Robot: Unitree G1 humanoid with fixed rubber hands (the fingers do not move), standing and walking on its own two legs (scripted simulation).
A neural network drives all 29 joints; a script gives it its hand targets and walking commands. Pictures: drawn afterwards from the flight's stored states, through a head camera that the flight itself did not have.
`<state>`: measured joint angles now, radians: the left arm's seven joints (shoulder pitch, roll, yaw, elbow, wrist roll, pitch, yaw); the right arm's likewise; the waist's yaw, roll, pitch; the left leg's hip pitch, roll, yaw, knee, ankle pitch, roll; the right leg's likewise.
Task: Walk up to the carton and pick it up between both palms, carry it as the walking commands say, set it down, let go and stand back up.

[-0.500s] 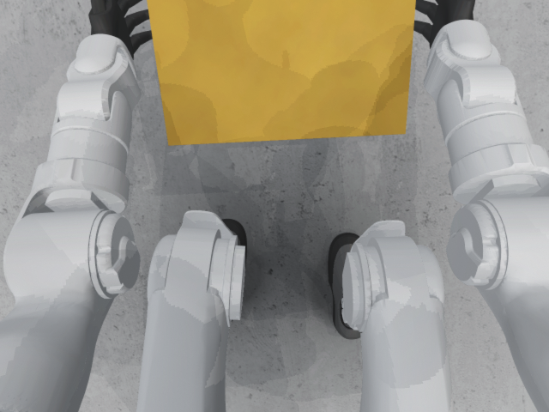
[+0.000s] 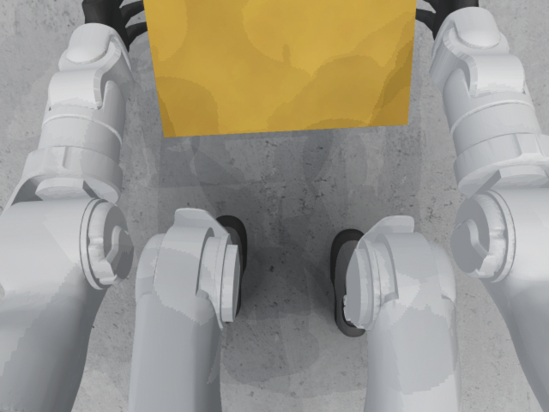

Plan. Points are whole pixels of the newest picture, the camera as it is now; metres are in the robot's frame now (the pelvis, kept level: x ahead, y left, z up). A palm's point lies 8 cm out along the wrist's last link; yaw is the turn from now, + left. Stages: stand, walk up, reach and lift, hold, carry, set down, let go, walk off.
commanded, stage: set down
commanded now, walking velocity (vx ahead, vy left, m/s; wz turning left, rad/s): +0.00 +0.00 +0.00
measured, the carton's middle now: (280, 54) +0.52 +0.03 -0.25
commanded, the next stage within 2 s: none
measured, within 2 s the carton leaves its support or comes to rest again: rests again in 0.12 s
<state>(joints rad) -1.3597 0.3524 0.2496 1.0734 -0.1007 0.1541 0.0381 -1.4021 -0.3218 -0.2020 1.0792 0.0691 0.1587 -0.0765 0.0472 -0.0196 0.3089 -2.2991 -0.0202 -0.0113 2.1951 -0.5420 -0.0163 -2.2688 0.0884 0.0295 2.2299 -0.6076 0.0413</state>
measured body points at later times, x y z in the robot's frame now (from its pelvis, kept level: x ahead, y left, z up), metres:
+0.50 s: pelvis +0.01 +0.00 -0.01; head +0.37 +0.01 +0.25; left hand +0.54 +0.23 -0.18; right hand +0.56 -0.15 -0.19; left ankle +0.12 +0.12 -0.33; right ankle +0.10 -0.12 -0.33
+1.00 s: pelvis +0.00 +0.00 +0.00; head +0.37 +0.01 +0.24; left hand +0.52 +0.24 -0.20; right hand +0.55 -0.16 -0.20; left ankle +0.12 +0.12 -0.33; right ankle +0.10 -0.12 -0.33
